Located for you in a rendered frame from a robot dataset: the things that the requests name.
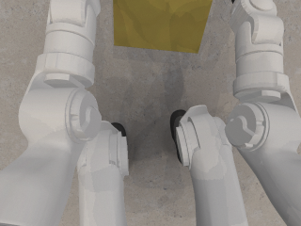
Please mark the robot right upper arm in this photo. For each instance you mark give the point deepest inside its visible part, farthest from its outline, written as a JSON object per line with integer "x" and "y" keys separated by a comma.
{"x": 267, "y": 137}

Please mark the right robot forearm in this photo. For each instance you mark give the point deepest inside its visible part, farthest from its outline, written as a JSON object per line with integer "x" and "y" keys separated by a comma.
{"x": 258, "y": 42}

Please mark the robot left upper arm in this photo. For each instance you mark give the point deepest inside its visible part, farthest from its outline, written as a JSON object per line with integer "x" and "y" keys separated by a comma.
{"x": 57, "y": 123}

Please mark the carton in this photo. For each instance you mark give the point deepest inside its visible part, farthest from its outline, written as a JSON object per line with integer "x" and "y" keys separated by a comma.
{"x": 168, "y": 25}

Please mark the left robot thigh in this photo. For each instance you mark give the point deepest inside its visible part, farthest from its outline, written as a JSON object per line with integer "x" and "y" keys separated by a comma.
{"x": 100, "y": 181}

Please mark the left robot forearm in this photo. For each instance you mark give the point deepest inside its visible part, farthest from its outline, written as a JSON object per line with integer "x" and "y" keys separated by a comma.
{"x": 67, "y": 56}

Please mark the left robot shin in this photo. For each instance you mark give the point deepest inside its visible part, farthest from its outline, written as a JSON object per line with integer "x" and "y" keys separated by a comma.
{"x": 82, "y": 160}

